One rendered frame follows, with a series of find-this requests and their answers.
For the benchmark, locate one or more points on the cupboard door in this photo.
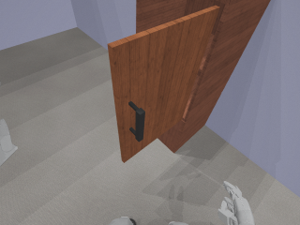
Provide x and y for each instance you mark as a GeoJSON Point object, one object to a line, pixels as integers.
{"type": "Point", "coordinates": [156, 70]}

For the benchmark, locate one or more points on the robot right hand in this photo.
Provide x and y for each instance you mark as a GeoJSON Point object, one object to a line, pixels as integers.
{"type": "Point", "coordinates": [239, 206]}

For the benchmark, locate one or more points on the handle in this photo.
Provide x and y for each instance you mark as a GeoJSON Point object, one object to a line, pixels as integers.
{"type": "Point", "coordinates": [139, 122]}

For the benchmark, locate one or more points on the robot left hand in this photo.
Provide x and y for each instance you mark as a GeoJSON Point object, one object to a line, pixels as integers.
{"type": "Point", "coordinates": [6, 146]}

